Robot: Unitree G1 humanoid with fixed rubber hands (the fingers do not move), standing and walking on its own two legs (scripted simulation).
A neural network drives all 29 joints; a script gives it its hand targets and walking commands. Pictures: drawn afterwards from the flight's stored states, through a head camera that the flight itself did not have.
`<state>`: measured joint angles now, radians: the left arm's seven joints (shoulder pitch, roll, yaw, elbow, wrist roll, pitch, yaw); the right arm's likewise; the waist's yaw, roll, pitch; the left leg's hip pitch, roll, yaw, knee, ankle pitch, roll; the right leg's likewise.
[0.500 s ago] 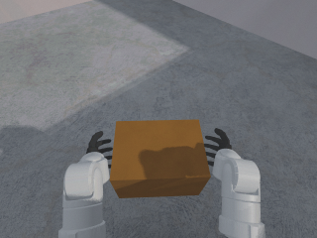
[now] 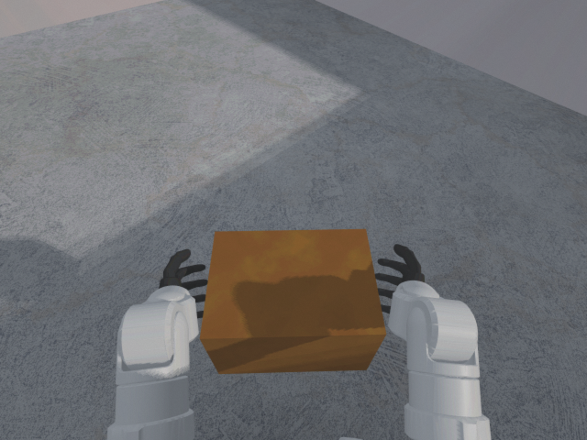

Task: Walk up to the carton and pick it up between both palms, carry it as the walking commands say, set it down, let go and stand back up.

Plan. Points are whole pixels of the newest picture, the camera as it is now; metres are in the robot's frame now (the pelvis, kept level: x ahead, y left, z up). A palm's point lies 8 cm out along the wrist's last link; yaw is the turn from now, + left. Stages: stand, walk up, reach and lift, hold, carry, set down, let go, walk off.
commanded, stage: carry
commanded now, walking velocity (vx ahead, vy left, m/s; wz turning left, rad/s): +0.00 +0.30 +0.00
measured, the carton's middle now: (291, 301) +0.32 +0.00 -0.02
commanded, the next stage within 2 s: none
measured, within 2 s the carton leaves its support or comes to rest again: neither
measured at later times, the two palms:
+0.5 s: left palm (2, 311) +0.26 +0.34 +0.06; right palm (262, 326) +0.24 +0.04 +0.08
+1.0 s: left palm out of the picture +0.21 +0.53 +0.07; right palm (75, 366) +0.19 +0.23 +0.08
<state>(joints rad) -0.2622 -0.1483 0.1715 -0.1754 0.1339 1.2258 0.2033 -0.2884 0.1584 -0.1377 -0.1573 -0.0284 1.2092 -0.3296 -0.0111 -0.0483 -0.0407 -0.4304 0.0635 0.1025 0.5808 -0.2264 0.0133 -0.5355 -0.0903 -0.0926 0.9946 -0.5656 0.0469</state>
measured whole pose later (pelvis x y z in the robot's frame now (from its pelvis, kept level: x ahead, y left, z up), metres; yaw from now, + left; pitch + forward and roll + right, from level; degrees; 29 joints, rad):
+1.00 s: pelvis -0.09 +0.40 -0.01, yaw +2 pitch +4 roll +2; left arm -0.34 -0.16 0.14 -0.20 0.16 1.22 0.21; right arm -0.30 0.16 -0.20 -0.23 -0.03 1.18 -0.30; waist -0.08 -0.07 -0.02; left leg -0.41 0.05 0.07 0.55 -0.18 -0.04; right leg -0.44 -0.25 -0.04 0.63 -0.30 0.12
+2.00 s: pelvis -0.20 +0.78 +0.01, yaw +2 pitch +4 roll +3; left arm -0.32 -0.17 0.14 -0.17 0.10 1.22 0.26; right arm -0.30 0.16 -0.21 -0.22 -0.06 1.22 -0.28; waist -0.03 -0.04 0.00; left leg -0.52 0.04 0.02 0.80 -0.33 -0.03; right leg -0.36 -0.20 -0.09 0.52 -0.21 0.08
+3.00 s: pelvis -0.35 +0.80 +0.00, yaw -1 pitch +6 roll +1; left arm -0.33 -0.17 0.17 -0.16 0.11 1.19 0.23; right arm -0.30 0.16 -0.19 -0.25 -0.03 1.22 -0.34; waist -0.04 0.02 0.00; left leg -0.55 0.06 0.13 0.91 -0.43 -0.05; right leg -0.38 -0.01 -0.12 0.55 -0.26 -0.06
